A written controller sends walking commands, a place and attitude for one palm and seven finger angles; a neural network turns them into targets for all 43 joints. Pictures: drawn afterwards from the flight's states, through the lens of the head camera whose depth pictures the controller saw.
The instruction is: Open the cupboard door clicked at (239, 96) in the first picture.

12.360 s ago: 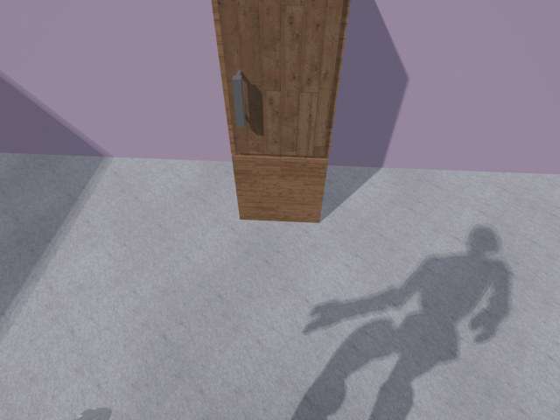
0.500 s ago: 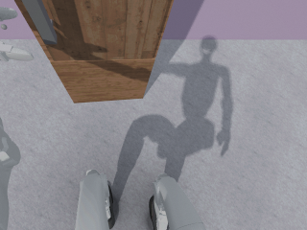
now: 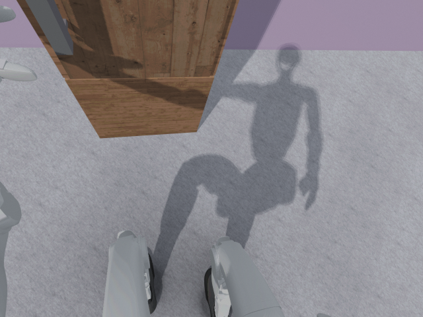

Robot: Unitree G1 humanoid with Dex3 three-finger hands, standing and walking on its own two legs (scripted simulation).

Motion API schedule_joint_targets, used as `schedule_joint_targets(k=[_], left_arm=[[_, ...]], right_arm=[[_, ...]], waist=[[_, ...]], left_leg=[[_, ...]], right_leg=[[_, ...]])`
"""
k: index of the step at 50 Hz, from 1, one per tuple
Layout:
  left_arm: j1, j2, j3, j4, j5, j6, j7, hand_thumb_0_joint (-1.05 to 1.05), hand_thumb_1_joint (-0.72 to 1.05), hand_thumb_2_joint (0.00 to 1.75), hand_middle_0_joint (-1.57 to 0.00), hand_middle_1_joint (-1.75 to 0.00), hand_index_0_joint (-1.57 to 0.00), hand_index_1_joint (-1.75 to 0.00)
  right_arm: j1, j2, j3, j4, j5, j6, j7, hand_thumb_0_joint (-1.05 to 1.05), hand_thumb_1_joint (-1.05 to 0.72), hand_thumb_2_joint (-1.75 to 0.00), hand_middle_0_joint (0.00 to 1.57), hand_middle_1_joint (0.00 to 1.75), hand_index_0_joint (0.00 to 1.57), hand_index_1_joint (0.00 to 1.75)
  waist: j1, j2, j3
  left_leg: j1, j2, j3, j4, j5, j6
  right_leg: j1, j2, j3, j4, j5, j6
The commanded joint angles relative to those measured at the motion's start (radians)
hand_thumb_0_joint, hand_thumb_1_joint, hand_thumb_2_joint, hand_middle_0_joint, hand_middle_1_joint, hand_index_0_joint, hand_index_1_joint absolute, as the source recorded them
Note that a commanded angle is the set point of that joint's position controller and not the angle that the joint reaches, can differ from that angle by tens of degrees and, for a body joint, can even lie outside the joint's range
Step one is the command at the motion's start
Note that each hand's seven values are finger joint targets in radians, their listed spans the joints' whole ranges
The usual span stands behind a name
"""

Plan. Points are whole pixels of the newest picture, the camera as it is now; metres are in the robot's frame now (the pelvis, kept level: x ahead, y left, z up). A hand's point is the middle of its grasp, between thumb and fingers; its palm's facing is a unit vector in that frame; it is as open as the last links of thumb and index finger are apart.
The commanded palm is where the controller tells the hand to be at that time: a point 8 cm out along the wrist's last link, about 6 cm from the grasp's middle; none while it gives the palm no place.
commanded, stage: slide the fingers in behind the handle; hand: left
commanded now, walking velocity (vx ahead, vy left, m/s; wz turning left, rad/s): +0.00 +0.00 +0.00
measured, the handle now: out of the picture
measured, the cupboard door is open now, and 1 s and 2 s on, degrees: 0 0 1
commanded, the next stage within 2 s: close the thumb around the handle in 1.58 s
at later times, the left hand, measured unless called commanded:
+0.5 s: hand (26, 30) +0.55 +0.25 +0.07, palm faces +0.09 -1.00 -0.02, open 14.0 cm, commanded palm +0.54 +0.26 +0.07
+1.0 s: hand (60, 31) +0.55 +0.21 +0.07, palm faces +0.09 -1.00 -0.02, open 14.0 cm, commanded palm +0.54 +0.23 +0.07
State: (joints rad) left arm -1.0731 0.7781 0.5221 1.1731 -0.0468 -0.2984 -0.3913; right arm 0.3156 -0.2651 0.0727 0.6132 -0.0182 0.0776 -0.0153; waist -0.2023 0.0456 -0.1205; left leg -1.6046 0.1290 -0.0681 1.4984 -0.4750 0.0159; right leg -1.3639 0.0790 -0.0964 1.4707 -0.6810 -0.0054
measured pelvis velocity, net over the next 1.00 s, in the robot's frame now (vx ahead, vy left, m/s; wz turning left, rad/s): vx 0.00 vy -0.01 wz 0.02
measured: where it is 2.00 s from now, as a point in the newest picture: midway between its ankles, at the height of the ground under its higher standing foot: (182, 301)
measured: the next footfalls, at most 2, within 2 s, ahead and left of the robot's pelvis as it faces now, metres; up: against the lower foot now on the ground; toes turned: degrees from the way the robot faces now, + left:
none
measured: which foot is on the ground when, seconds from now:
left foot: down 0.00-1.00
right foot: down 0.00-1.00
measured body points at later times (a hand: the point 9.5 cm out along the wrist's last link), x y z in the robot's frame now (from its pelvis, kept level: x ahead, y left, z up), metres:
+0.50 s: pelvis +0.00 +0.00 +0.01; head +0.19 +0.05 +0.42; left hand +0.54 +0.31 +0.08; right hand +0.01 -0.26 -0.09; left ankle +0.09 +0.12 -0.56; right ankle +0.00 -0.13 -0.56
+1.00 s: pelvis +0.00 -0.01 +0.01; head +0.19 +0.03 +0.42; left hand +0.54 +0.26 +0.07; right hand +0.01 -0.27 -0.10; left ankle +0.09 +0.12 -0.56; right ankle +0.00 -0.13 -0.56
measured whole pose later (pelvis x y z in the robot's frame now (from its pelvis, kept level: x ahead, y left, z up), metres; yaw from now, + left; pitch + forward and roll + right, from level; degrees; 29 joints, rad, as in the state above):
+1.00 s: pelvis +0.00 -0.01 +0.01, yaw +1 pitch +31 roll -6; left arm -1.05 0.58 0.43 1.17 -0.02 -0.35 -0.20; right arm 0.35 -0.25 0.04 0.64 -0.04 0.08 0.02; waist -0.21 0.07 -0.14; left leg -1.55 0.12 -0.05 1.46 -0.47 0.00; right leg -1.33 0.07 -0.08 1.46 -0.68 -0.02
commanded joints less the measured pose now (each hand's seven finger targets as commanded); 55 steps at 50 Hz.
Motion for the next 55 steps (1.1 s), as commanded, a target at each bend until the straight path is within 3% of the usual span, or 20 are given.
schedule_joint_targets(k=[1,4,6,7,8,11,13,15,19,23,26,28,31,35,37,39,42,46,54,55], left_arm=[[-0.423,0.262,-0.010,-0.202,-0.020,-0.042,-0.003,0.00,-0.50,0.30,-0.30,-1.20,-0.30,-1.20],[-0.459,0.244,-0.018,-0.256,-0.020,-0.058,0.011,0.00,-0.50,0.30,-0.30,-1.20,-0.30,-1.20],[-0.440,0.218,-0.027,-0.236,-0.021,-0.054,0.020,0.00,-0.50,0.30,-0.30,-1.20,-0.30,-1.20],[-0.441,0.215,-0.025,-0.234,-0.018,-0.057,0.026,0.00,-0.50,0.30,-0.30,-1.20,-0.30,-1.20],[-0.454,0.183,-0.049,-0.231,-0.017,-0.054,0.034,0.00,-0.50,0.30,-0.30,-1.20,-0.30,-1.20],[-0.424,0.196,-0.026,-0.224,-0.010,-0.045,0.059,0.00,-0.50,0.30,-0.30,-1.20,-0.30,-1.20],[-0.427,0.201,-0.016,-0.254,-0.005,-0.056,0.073,0.00,-0.50,0.30,-0.30,-1.20,-0.30,-1.20],[-0.382,0.188,-0.011,-0.250,-0.004,-0.060,0.083,0.00,-0.50,0.30,-0.30,-1.20,-0.30,-1.20],[-0.395,0.159,-0.026,-0.241,-0.003,-0.077,0.103,0.00,-0.50,0.30,-0.30,-1.20,-0.30,-1.20],[-0.416,0.135,-0.035,-0.270,-0.001,-0.103,0.120,0.00,-0.50,0.30,-0.30,-1.20,-0.30,-1.20],[-0.401,0.099,-0.056,-0.243,-0.002,-0.103,0.127,0.00,-0.50,0.30,-0.30,-1.20,-0.30,-1.20],[-0.413,0.072,-0.071,-0.258,-0.001,-0.112,0.133,0.00,-0.50,0.30,-0.30,-1.20,-0.30,-1.20],[-0.390,0.050,-0.083,-0.218,-0.002,-0.104,0.146,0.00,-0.50,0.30,-0.30,-1.20,-0.30,-1.20],[-0.432,0.094,-0.060,-0.190,0.010,-0.115,0.169,0.00,-0.50,0.30,-0.30,-1.20,-0.30,-1.20],[-0.463,0.096,-0.064,-0.216,0.016,-0.136,0.177,0.00,-0.50,0.30,-0.30,-1.20,-0.30,-1.20],[-0.448,0.072,-0.075,-0.231,0.018,-0.147,0.180,0.00,-0.50,0.30,-0.30,-1.20,-0.30,-1.20],[-0.431,0.035,-0.091,-0.219,0.012,-0.144,0.181,0.00,-0.50,0.30,-0.30,-1.20,-0.30,-1.20],[-0.420,0.064,-0.070,-0.223,0.009,-0.119,0.187,0.00,-0.50,0.30,-0.30,-1.20,-0.30,-1.20],[-0.444,0.040,-0.076,-0.228,0.010,-0.137,0.209,0.00,-0.50,0.30,-0.30,-1.20,-0.30,-1.20],[-0.437,0.012,-0.100,-0.231,0.010,-0.136,0.208,0.00,-0.50,0.30,-0.30,-1.20,-0.30,-1.20]], right_arm=[[0.225,-0.217,-0.073,-0.020,-0.001,-0.006,-0.022,0.00,-0.90,-0.90,0.20,0.30,0.20,0.30],[0.229,-0.214,-0.078,-0.010,-0.008,-0.012,-0.019,0.00,-0.90,-0.90,0.20,0.30,0.20,0.30],[0.233,-0.213,-0.080,-0.007,-0.009,-0.012,-0.017,0.00,-0.90,-0.90,0.20,0.30,0.20,0.30],[0.236,-0.213,-0.079,-0.008,-0.010,-0.014,-0.015,0.00,-0.90,-0.90,0.20,0.30,0.20,0.30],[0.234,-0.213,-0.082,-0.005,-0.010,-0.013,-0.013,0.00,-0.90,-0.90,0.20,0.30,0.20,0.30],[0.239,-0.211,-0.082,-0.012,-0.012,-0.011,-0.008,0.00,-0.90,-0.90,0.20,0.30,0.20,0.30],[0.242,-0.209,-0.084,-0.013,-0.017,-0.011,-0.004,0.00,-0.90,-0.90,0.20,0.30,0.20,0.30],[0.239,-0.205,-0.087,-0.019,-0.017,-0.009,0.000,0.00,-0.90,-0.90,0.20,0.30,0.20,0.30],[0.235,-0.203,-0.088,-0.015,-0.016,-0.010,0.005,0.00,-0.90,-0.90,0.20,0.30,0.20,0.30],[0.241,-0.203,-0.096,-0.008,-0.021,-0.014,0.009,0.00,-0.90,-0.90,0.20,0.30,0.20,0.30],[0.243,-0.199,-0.098,-0.001,-0.021,-0.013,0.011,0.00,-0.90,-0.90,0.20,0.30,0.20,0.30],[0.245,-0.197,-0.101,0.000,-0.023,-0.014,0.014,0.00,-0.90,-0.90,0.20,0.30,0.20,0.30],[0.243,-0.193,-0.099,-0.001,-0.021,-0.011,0.015,0.00,-0.90,-0.90,0.20,0.30,0.20,0.30],[0.239,-0.194,-0.093,-0.001,-0.024,-0.014,0.011,0.00,-0.90,-0.90,0.20,0.30,0.20,0.30],[0.241,-0.193,-0.093,0.000,-0.027,-0.016,0.013,0.00,-0.90,-0.90,0.20,0.30,0.20,0.30],[0.233,-0.188,-0.097,-0.001,-0.029,-0.018,0.016,0.00,-0.90,-0.90,0.20,0.30,0.20,0.30],[0.244,-0.187,-0.100,0.002,-0.029,-0.015,0.020,0.00,-0.90,-0.90,0.20,0.30,0.20,0.30],[0.243,-0.189,-0.101,-0.004,-0.024,-0.006,0.018,0.00,-0.90,-0.90,0.20,0.30,0.20,0.30],[0.249,-0.178,-0.105,0.014,-0.027,-0.014,0.021,0.00,-0.90,-0.90,0.20,0.30,0.20,0.30],[0.245,-0.175,-0.103,0.012,-0.027,-0.016,0.024,0.00,-0.90,-0.90,0.20,0.30,0.20,0.30]], waist=[[-0.021,0.237,-0.603],[-0.016,0.299,-0.649],[-0.022,0.269,-0.625],[-0.017,0.289,-0.621],[-0.028,0.284,-0.611],[-0.015,0.261,-0.610],[-0.005,0.289,-0.637],[0.003,0.263,-0.631],[-0.012,0.235,-0.593],[-0.010,0.262,-0.617],[-0.019,0.229,-0.598],[-0.017,0.247,-0.615],[-0.023,0.196,-0.576],[-0.032,0.173,-0.549],[-0.031,0.206,-0.567],[-0.021,0.247,-0.605],[-0.028,0.228,-0.609],[-0.022,0.172,-0.610],[-0.027,0.185,-0.619],[-0.030,0.187,-0.616]], left_leg=[[0.775,-0.026,-0.057,-0.102,0.297,0.035],[0.844,-0.024,-0.072,-0.106,0.329,0.028],[0.835,-0.024,-0.074,-0.111,0.316,0.027],[0.856,-0.024,-0.082,-0.118,0.326,0.024],[0.864,-0.022,-0.084,-0.122,0.316,0.023],[0.840,-0.025,-0.079,-0.129,0.307,0.024],[0.865,-0.026,-0.079,-0.131,0.331,0.022],[0.853,-0.027,-0.074,-0.139,0.325,0.021],[0.833,-0.027,-0.073,-0.149,0.285,0.021],[0.874,-0.029,-0.082,-0.159,0.294,0.016],[0.847,-0.032,-0.073,-0.158,0.280,0.020],[0.874,-0.033,-0.077,-0.162,0.294,0.017],[0.814,-0.039,-0.062,-0.160,0.268,0.024],[0.740,-0.042,-0.048,-0.145,0.217,0.030],[0.765,-0.041,-0.053,-0.143,0.228,0.028],[0.797,-0.042,-0.051,-0.137,0.258,0.023],[0.812,-0.042,-0.055,-0.137,0.288,0.026],[0.748,-0.045,-0.034,-0.130,0.272,0.033],[0.753,-0.047,-0.029,-0.118,0.303,0.032],[0.745,-0.050,-0.024,-0.117,0.302,0.034]], right_leg=[[-0.003,0.016,0.027,-0.227,0.308,-0.020],[-0.035,0.014,0.020,-0.214,0.312,-0.029],[-0.036,0.015,0.018,-0.220,0.306,-0.028],[-0.056,0.013,0.014,-0.214,0.305,-0.032],[-0.071,0.013,0.012,-0.219,0.297,-0.030],[-0.040,0.013,0.012,-0.222,0.296,-0.030],[-0.037,0.011,0.013,-0.219,0.308,-0.032],[-0.012,0.013,0.014,-0.226,0.307,-0.030],[-0.016,0.014,0.015,-0.234,0.288,-0.028],[-0.027,0.010,0.015,-0.233,0.289,-0.032],[-0.010,0.011,0.018,-0.243,0.288,-0.029],[-0.023,0.007,0.015,-0.237,0.292,-0.030],[0.012,0.010,0.022,-0.254,0.289,-0.026],[0.022,0.010,0.033,-0.253,0.262,-0.022],[0.006,0.010,0.032,-0.242,0.263,-0.027],[0.004,0.009,0.032,-0.239,0.279,-0.030],[0.009,0.010,0.030,-0.236,0.302,-0.029],[0.077,0.011,0.042,-0.252,0.319,-0.020],[0.084,0.012,0.046,-0.251,0.350,-0.021],[0.090,0.013,0.050,-0.255,0.356,-0.020]])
